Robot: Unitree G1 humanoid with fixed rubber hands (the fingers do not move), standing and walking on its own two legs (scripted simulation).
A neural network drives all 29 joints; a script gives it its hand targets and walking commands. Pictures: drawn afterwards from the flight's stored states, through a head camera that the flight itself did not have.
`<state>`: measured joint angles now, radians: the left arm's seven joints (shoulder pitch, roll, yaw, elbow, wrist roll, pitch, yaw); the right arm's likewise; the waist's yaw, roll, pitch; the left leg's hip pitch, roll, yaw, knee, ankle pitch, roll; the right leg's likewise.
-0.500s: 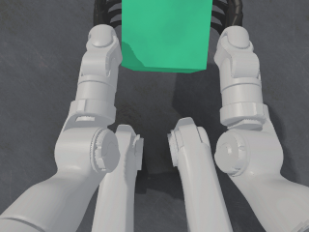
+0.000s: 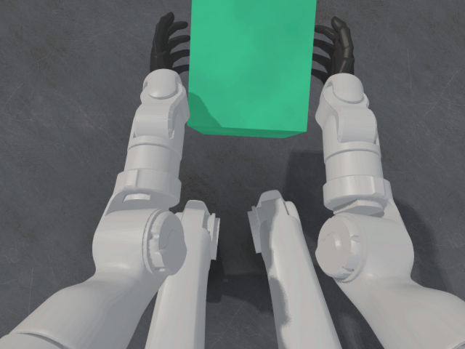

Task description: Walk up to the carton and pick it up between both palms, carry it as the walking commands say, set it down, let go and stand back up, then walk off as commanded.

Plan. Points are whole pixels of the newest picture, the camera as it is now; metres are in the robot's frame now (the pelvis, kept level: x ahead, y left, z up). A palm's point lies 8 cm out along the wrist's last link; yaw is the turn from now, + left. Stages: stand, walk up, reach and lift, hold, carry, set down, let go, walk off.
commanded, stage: reach and lift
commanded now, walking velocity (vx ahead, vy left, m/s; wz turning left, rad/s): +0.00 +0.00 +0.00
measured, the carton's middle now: (247, 80) +0.52 -0.06 -0.16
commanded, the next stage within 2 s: none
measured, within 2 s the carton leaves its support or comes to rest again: neither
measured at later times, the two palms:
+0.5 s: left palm (146, 66) +0.49 +0.08 +0.00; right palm (356, 71) +0.46 -0.18 -0.01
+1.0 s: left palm (120, 56) +0.47 +0.08 +0.07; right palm (384, 63) +0.44 -0.17 +0.06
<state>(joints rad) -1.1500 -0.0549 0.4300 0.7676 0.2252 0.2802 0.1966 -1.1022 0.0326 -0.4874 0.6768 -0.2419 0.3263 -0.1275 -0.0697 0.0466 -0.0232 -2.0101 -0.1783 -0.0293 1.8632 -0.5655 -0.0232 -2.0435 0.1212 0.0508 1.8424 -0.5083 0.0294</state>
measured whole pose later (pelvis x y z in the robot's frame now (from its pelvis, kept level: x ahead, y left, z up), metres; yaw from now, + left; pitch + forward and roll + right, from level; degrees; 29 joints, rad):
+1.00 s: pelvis +0.02 +0.01 +0.11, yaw -1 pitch +32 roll +0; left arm -0.89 -0.13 0.41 0.76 0.25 0.24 0.20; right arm -0.84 0.12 -0.49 0.68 -0.26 0.28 -0.14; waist -0.06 0.05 -0.11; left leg -1.54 -0.18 -0.08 1.50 -0.52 0.00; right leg -1.57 0.13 0.09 1.48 -0.47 0.03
